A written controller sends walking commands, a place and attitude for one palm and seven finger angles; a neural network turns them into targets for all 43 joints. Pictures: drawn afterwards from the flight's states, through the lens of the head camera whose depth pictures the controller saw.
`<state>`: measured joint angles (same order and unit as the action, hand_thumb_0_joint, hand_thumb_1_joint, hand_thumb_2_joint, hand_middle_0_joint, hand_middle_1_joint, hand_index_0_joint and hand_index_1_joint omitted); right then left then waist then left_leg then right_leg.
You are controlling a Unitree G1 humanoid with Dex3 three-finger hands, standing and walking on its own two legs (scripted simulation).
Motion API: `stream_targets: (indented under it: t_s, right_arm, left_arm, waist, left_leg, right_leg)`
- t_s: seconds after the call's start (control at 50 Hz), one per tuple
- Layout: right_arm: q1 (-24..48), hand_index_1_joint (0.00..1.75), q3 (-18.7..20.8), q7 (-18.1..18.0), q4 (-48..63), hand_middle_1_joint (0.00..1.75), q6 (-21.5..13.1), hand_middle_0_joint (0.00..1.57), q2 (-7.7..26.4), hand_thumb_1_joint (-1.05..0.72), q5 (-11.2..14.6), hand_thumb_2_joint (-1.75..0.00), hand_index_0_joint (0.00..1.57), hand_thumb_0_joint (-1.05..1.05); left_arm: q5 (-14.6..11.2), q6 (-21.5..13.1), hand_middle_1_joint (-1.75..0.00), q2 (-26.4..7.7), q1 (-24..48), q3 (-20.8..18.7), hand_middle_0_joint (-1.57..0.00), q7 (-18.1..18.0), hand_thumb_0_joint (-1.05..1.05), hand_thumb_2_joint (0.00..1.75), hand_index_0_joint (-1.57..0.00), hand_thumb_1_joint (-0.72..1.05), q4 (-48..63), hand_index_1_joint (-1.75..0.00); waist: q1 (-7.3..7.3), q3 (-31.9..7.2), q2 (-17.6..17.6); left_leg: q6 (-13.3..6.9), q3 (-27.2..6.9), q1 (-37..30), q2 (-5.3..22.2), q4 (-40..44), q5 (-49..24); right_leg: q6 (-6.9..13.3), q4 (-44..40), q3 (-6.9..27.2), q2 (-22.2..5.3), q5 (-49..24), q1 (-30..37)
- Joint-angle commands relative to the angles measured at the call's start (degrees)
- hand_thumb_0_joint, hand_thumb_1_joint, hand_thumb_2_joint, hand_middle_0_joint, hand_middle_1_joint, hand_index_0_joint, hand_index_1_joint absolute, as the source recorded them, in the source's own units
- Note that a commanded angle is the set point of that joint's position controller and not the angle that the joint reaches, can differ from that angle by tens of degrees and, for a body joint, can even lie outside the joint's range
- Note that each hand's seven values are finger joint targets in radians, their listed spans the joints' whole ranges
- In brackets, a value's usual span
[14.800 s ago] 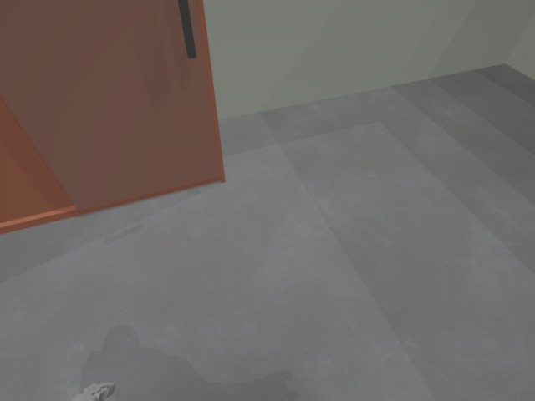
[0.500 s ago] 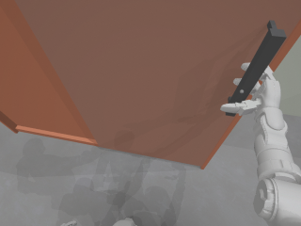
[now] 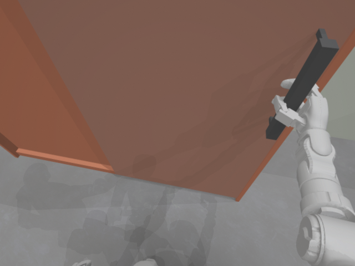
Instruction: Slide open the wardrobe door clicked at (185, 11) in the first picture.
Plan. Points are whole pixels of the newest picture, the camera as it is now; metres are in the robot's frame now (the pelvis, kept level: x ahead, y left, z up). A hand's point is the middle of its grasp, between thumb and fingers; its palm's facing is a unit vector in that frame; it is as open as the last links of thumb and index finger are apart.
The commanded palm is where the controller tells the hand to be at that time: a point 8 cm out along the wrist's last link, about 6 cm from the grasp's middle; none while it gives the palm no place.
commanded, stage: grip the handle and tug to test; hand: right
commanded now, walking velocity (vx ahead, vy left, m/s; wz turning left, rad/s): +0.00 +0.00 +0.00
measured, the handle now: (292, 93) +0.51 -0.19 +0.12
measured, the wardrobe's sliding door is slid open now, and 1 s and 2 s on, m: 0.00 0.00 0.03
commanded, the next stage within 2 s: tug the door sideways, standing still in 0.78 s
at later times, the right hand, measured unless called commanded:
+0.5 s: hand (282, 110) +0.46 -0.16 +0.11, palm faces +0.08 +1.00 +0.00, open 6.0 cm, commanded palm +0.41 -0.21 +0.11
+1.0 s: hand (282, 111) +0.45 -0.16 +0.11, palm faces +0.06 +1.00 +0.00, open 6.2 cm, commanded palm +0.43 -0.20 +0.11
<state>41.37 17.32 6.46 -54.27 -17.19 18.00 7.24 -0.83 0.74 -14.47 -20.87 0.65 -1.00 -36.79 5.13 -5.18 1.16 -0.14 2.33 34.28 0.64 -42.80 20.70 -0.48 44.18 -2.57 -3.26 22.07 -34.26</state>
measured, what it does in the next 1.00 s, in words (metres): shifts its weight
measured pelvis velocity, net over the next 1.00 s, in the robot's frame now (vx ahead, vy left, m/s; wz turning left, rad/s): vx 0.06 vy -0.01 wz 0.02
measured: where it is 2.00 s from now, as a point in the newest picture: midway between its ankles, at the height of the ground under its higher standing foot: outside the picture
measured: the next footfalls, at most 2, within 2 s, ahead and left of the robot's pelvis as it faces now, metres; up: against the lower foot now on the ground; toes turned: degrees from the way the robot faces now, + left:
none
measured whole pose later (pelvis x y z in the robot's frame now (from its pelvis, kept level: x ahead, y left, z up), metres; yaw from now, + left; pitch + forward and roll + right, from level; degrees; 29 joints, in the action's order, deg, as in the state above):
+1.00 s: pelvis +0.06 -0.01 +0.02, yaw +1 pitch +11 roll +1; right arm 20.2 12.8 4.3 -25.8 -9.6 12.2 9.6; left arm -1.1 -0.1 -13.9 -19.0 -0.5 -0.7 -34.5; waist 2.5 -5.9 2.0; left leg 0.3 1.3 24.9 0.2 -36.0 20.6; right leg -0.2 37.0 -2.5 -2.9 23.2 -24.1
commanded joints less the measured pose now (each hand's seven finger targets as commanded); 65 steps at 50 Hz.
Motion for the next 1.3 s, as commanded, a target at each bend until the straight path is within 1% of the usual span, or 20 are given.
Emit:
stream_targets:
  t_s: [0.0, 0.1, 0.16, 0.28, 0.36, 0.46, 0.48, 0.56, 0.68, 0.8, 0.82, 0.86, 0.94, 1.0, 1.04, 1.16, 1.22, 1.24, 1.26, 1.28]
  right_arm:
    - [23.7, 1.40, 1.8, 0.0, 13.8, 1.40, -3.7, 0.45, 13.0, -0.90, 0.7, -0.90, 0.45, 0.00]
    - [22.9, 1.40, 2.5, 0.4, 12.4, 1.40, -3.6, 0.45, 14.3, -0.90, 0.6, -0.90, 0.45, 0.00]
    - [25.4, 1.40, 0.6, 0.7, 13.8, 1.40, -3.8, 0.45, 12.4, -0.90, 0.6, -0.90, 0.45, 0.00]
    - [25.7, 1.40, 1.3, 0.6, 13.6, 1.40, -4.2, 0.45, 13.2, -0.90, 0.6, -0.90, 0.45, 0.00]
    - [23.3, 1.40, 1.2, 0.8, 15.5, 1.40, -4.4, 0.45, 12.7, -0.90, 0.8, -0.90, 0.45, 0.00]
    - [17.0, 1.40, 0.1, 0.9, 19.8, 1.40, -3.8, 0.45, 10.2, -0.90, 1.5, -0.90, 0.45, 0.00]
    - [14.9, 1.40, 1.3, 0.8, 20.7, 1.40, -3.8, 0.45, 11.3, -0.90, 1.8, -0.90, 0.45, 0.00]
    - [7.7, 1.40, 0.7, 0.8, 26.3, 1.40, -2.8, 0.45, 10.0, -0.90, 2.2, -0.90, 0.45, 0.00]
    - [-5.2, 1.40, 0.4, 0.5, 35.4, 1.40, -0.8, 0.45, 8.2, -0.90, 3.3, -0.90, 0.45, 0.00]
    - [-13.0, 1.40, -0.2, -0.3, 43.8, 1.40, 1.9, 0.45, 5.8, -0.90, 4.0, -0.90, 0.45, 0.00]
    - [-13.6, 1.40, -0.7, -0.4, 44.8, 1.40, 2.4, 0.45, 5.4, -0.90, 3.8, -0.90, 0.45, 0.00]
    - [-13.7, 1.40, -0.2, -0.7, 45.7, 1.40, 3.1, 0.45, 5.4, -0.90, 3.8, -0.90, 0.45, 0.00]
    - [5.3, 1.40, -3.8, -2.5, 40.1, 1.40, 4.1, 0.45, 3.5, -0.90, 2.1, -0.90, 0.45, 0.00]
    - [7.2, 1.40, -8.9, -3.2, 39.1, 1.40, 4.9, 0.45, -3.5, -0.90, 1.6, -0.90, 0.45, 0.00]
    - [8.5, 1.40, -11.5, -3.5, 39.4, 1.40, 5.4, 0.45, -5.5, -0.90, 0.7, -0.90, 0.45, 0.00]
    - [13.2, 1.40, -19.1, -4.8, 36.2, 1.40, 2.9, 0.45, -12.4, -0.90, -1.1, -0.90, 0.45, 0.00]
    - [14.8, 1.40, -21.4, -5.1, 36.0, 1.40, 1.9, 0.45, -14.8, -0.90, -1.6, -0.90, 0.45, 0.00]
    - [20.7, 1.40, -20.9, -5.2, 38.5, 1.40, 1.6, 0.45, -12.9, -0.90, -1.8, -0.90, 0.45, 0.00]
    - [24.7, 1.40, -9.8, -8.0, 39.1, 1.40, 2.1, 0.45, 7.7, -0.90, -5.2, -0.90, 0.45, 0.00]
    - [25.5, 1.40, -11.4, -8.7, 38.3, 1.40, 2.8, 0.45, 5.3, -0.90, -5.0, -0.90, 0.45, 0.00]
  left_arm:
    - [-0.1, -1.4, -0.30, -8.6, -4.0, -3.2, -0.20, -0.9, 0.00, 0.90, -0.20, 0.90, 5.6, -0.30]
    - [-0.1, -1.2, -0.30, -8.7, -3.9, -3.0, -0.20, -1.3, 0.00, 0.90, -0.20, 0.90, 5.4, -0.30]
    - [0.0, -1.3, -0.30, -8.4, -3.5, -3.0, -0.20, -1.2, 0.00, 0.90, -0.20, 0.90, 5.7, -0.30]
    - [0.1, -1.3, -0.30, -8.6, -4.0, -3.2, -0.20, -1.3, 0.00, 0.90, -0.20, 0.90, 5.3, -0.30]
    - [-0.1, -1.4, -0.30, -8.4, -3.4, -3.3, -0.20, -1.2, 0.00, 0.90, -0.20, 0.90, 5.7, -0.30]
    - [-0.2, -1.4, -0.30, -8.2, -2.5, -3.4, -0.20, -0.6, 0.00, 0.90, -0.20, 0.90, 6.9, -0.30]
    - [-0.1, -1.5, -0.30, -8.3, -2.8, -3.6, -0.20, -0.6, 0.00, 0.90, -0.20, 0.90, 7.1, -0.30]
    - [-0.5, -1.6, -0.30, -7.9, -1.5, -3.6, -0.20, -0.3, 0.00, 0.90, -0.20, 0.90, 8.3, -0.30]
    - [-0.6, -2.0, -0.30, -7.6, -0.7, -3.8, -0.20, 0.2, 0.00, 0.90, -0.20, 0.90, 10.1, -0.30]
    - [-0.6, -2.7, -0.30, -6.9, 0.2, -4.1, -0.20, 0.5, 0.00, 0.90, -0.20, 0.90, 10.4, -0.30]
    - [-0.6, -2.7, -0.30, -6.9, 0.6, -4.0, -0.20, 0.5, 0.00, 0.90, -0.20, 0.90, 10.6, -0.30]
    - [-0.4, -2.8, -0.30, -6.8, 0.9, -4.0, -0.20, 0.4, 0.00, 0.90, -0.20, 0.90, 10.3, -0.30]
    - [-0.1, -2.3, -0.30, -7.1, 0.4, -3.9, -0.20, -0.8, 0.00, 0.90, -0.20, 0.90, 7.0, -0.30]
    - [0.4, -2.6, -0.30, -6.2, -0.7, -4.5, -0.20, -0.8, 0.00, 0.90, -0.20, 0.90, 5.7, -0.30]
    - [0.8, -2.6, -0.30, -6.1, -1.5, -4.6, -0.20, -0.4, 0.00, 0.90, -0.20, 0.90, 4.9, -0.30]
    - [1.1, -3.6, -0.30, -5.5, 0.7, -4.2, -0.20, 0.1, 0.00, 0.90, -0.20, 0.90, 4.6, -0.30]
    - [1.7, -4.1, -0.30, -5.3, -0.6, -4.3, -0.20, 0.5, 0.00, 0.90, -0.20, 0.90, 4.3, -0.30]
    - [1.7, -4.2, -0.30, -5.6, -0.9, -4.3, -0.20, 0.5, 0.00, 0.90, -0.20, 0.90, 3.9, -0.30]
    - [0.1, -2.7, -0.30, -7.7, 2.6, -4.3, -0.20, -2.0, 0.00, 0.90, -0.20, 0.90, 5.2, -0.30]
    - [0.2, -2.1, -0.30, -6.7, 3.0, -3.5, -0.20, -3.3, 0.00, 0.90, -0.20, 0.90, 5.7, -0.30]
  waist:
    - [-0.19, -20.9, -0.2]
    - [-0.11, -19.9, -0.6]
    - [0.23, -20.5, 1.3]
    - [0.48, -20.7, -0.3]
    - [-0.61, -22.6, 2.1]
    - [-1.62, -23.5, 2.3]
    - [-2.23, -24.3, 0.0]
    - [-3.61, -24.0, 2.5]
    - [-5.45, -23.8, 1.0]
    - [-5.86, -23.7, 0.9]
    - [-5.82, -23.0, 2.7]
    - [-5.49, -21.7, 0.6]
    - [-0.66, -16.7, -0.3]
    - [-0.08, -20.7, 1.9]
    - [-0.11, -23.1, 3.5]
    - [1.29, -18.9, 0.6]
    - [1.30, -22.0, 1.2]
    - [1.64, -24.6, 4.0]
    - [-1.20, -26.9, 5.9]
    - [-1.02, -25.6, 4.8]
  left_leg:
    - [-0.6, -0.8, -12.8, -2.3, 4.0, -24.5]
    - [-0.6, -1.1, -13.2, -2.2, 4.4, -24.1]
    - [-0.6, -1.0, -12.2, -2.3, 4.3, -23.3]
    - [-0.6, -1.1, -12.8, -2.2, 4.3, -24.0]
    - [-0.8, -0.8, -13.1, -2.2, 3.8, -25.0]
    - [-0.9, -0.8, -14.9, -2.4, 3.8, -28.0]
    - [-1.0, -0.8, -17.0, -2.5, 3.6, -29.7]
    - [-1.0, -0.7, -18.6, -2.3, 3.6, -32.8]
    - [-1.0, -0.5, -22.9, -2.1, 3.9, -39.5]
    - [-0.7, -0.4, -24.7, -1.7, 4.7, -44.6]
    - [-0.7, -0.5, -24.6, -1.7, 4.9, -44.9]
    - [-0.6, -0.2, -24.8, -1.8, 5.5, -44.3]
    - [-0.3, 0.2, -18.2, -2.0, 6.7, -37.5]
    - [-0.4, 0.5, -17.0, -1.7, 5.6, -42.7]
    - [-0.3, 0.9, -15.7, -1.5, 4.6, -44.5]
    - [-0.5, 1.9, -10.4, -1.8, 5.7, -30.1]
    - [-0.6, 1.8, -10.5, -1.8, 4.0, -35.7]
    - [-0.5, 1.7, -9.7, -1.8, 3.5, -36.1]
    - [-0.8, -0.2, -15.0, 0.4, 4.8, -33.2]
    - [-0.8, 0.2, -15.8, 0.0, 6.3, -33.4]
  right_leg:
    - [2.0, -4.2, 1.2, 2.9, -19.2, 9.9]
    - [2.1, -4.5, 1.2, 3.0, -18.0, 9.2]
    - [2.0, -4.5, 1.2, 3.0, -17.7, 10.5]
    - [2.2, -4.0, 1.3, 3.1, -18.1, 10.1]
    - [1.9, -4.2, 1.3, 3.0, -19.9, 11.8]
    - [1.9, -4.4, 0.8, 2.9, -22.9, 12.9]
    - [2.1, -4.2, 0.9, 2.9, -24.5, 12.5]
    - [1.9, -5.0, 0.1, 2.7, -27.7, 13.5]
    - [2.0, -5.9, -0.4, 2.2, -35.9, 15.2]
    - [1.8, -6.6, -0.6, 1.6, -42.9, 18.3]
    - [1.7, -6.8, -0.8, 1.7, -42.9, 18.7]
    - [1.6, -7.5, -0.6, 1.8, -41.2, 18.5]
    - [1.5, -7.1, 0.7, 2.0, -34.5, 18.7]
    - [1.3, -4.6, 1.2, 1.9, -45.3, 23.1]
    - [0.8, -3.3, 2.2, 1.8, -51.3, 25.5]
    - [0.6, -4.6, 4.0, 1.9, -37.3, 24.0]
    - [0.4, -3.1, 4.9, 1.5, -48.3, 27.1]
    - [-0.2, -2.5, 5.6, 1.4, -51.2, 29.3]
    - [2.1, -3.9, 5.9, -0.4, -49.4, 34.1]
    - [2.5, -5.7, 5.9, -0.5, -46.9, 32.9]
